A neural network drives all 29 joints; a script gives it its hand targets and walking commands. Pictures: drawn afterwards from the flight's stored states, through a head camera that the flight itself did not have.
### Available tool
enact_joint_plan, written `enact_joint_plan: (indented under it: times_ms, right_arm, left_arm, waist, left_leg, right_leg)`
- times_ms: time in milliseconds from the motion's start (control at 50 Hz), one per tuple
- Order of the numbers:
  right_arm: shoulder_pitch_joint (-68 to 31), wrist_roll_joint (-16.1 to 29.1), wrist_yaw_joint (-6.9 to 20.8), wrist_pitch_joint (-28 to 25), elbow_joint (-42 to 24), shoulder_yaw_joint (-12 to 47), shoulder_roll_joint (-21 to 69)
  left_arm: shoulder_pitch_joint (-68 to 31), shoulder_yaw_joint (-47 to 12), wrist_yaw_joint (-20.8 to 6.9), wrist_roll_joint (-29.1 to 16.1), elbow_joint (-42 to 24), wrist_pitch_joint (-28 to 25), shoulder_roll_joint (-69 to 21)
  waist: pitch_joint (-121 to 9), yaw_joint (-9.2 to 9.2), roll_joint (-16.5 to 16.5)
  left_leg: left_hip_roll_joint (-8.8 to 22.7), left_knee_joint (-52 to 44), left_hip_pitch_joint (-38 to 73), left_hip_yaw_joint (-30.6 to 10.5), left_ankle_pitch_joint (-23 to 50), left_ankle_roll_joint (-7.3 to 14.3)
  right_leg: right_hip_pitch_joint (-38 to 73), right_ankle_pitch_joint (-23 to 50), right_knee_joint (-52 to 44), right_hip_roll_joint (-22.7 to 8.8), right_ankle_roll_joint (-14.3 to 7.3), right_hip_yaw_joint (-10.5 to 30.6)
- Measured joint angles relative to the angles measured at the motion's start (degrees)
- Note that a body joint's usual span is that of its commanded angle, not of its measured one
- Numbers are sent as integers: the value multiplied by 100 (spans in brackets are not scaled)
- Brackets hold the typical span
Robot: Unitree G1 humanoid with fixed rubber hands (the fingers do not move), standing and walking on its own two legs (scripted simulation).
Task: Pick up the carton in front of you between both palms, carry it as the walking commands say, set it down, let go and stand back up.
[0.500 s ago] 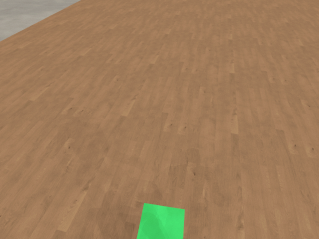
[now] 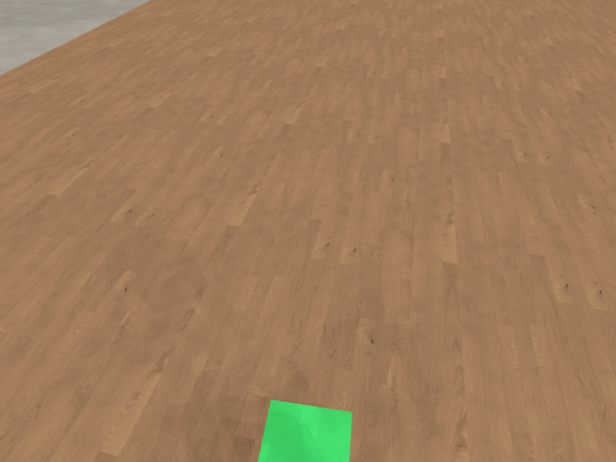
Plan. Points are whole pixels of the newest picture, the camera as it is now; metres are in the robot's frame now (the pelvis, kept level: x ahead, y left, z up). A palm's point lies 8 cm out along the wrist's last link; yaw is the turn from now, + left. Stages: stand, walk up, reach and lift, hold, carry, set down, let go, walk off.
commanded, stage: stand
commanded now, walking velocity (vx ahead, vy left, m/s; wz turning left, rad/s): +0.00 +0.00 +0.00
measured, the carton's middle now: out of the picture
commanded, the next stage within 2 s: none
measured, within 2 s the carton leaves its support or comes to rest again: neither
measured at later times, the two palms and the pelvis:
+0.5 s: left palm out of the picture -0.06 +0.23 -0.13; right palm out of the picture -0.06 -0.23 -0.14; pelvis -0.02 +0.00 +0.01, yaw +0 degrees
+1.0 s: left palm out of the picture -0.10 +0.21 -0.13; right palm out of the picture -0.10 -0.21 -0.14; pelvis -0.04 +0.00 +0.01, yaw +0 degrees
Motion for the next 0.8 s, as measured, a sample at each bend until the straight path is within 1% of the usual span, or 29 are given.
enact_joint_plan:
  times_ms: [400,800]
  right_arm:
    - [104,-2,-36,105,1000,117,332]
    - [109,7,-57,108,1507,153,592]
  left_arm:
    - [113,-107,44,-11,1014,60,-281]
    - [97,-142,64,-6,1525,44,-535]
  waist:
    - [311,-5,-5]
    - [381,-6,-11]
  left_leg:
    - [24,-359,335,28,301,-15]
    - [56,-466,299,34,518,-37]
  right_leg:
    - [320,290,-334,-13,1,-11]
    - [290,518,-460,-3,-3,-32]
